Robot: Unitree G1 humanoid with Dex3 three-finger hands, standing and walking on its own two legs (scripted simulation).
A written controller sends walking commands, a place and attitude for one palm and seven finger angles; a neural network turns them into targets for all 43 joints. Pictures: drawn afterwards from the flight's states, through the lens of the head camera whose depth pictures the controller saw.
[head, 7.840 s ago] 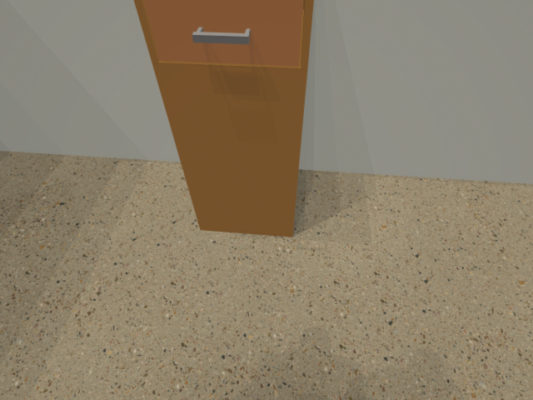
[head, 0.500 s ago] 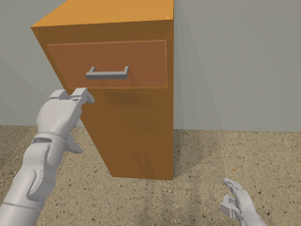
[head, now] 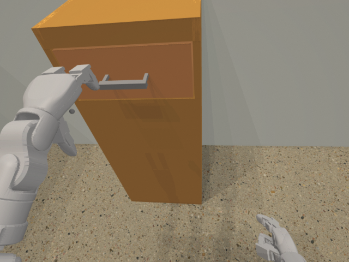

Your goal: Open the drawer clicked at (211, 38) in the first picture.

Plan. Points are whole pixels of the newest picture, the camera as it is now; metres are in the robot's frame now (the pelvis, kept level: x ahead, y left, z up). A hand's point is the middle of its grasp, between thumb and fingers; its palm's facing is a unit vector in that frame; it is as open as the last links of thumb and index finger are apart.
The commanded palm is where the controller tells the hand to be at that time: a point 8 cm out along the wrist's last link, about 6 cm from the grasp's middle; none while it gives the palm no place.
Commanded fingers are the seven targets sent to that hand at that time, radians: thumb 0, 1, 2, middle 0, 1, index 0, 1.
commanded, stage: raise the hand with hooked fingers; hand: left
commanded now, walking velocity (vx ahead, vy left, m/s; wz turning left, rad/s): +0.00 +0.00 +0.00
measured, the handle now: (124, 80) +0.54 +0.23 +0.14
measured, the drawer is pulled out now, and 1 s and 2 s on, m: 0.00 0.00 0.00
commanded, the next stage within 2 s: move the hooked fingers above the handle in 0.20 s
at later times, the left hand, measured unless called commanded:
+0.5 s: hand (82, 115) +0.33 +0.23 +0.20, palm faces +0.11 -0.02 -0.99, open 13.9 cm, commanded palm +0.30 +0.23 +0.27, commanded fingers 0.00 -0.50 0.30 -0.30 -1.20 -0.30 -1.20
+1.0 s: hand (99, 95) +0.40 +0.23 +0.20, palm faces +0.09 -0.03 -1.00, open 13.8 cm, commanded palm +0.37 +0.23 +0.26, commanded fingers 0.00 -0.50 0.30 -0.30 -1.20 -0.30 -1.20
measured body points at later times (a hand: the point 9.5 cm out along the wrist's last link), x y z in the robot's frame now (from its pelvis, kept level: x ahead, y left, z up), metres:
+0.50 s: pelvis -0.01 -0.02 +0.00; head +0.00 -0.06 +0.45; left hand +0.32 +0.23 +0.25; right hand +0.22 -0.22 -0.10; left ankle +0.00 +0.10 -0.74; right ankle +0.01 -0.13 -0.74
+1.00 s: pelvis +0.01 -0.01 +0.00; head +0.03 -0.05 +0.45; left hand +0.39 +0.23 +0.25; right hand +0.18 -0.24 -0.12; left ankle +0.00 +0.10 -0.74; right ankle +0.01 -0.13 -0.74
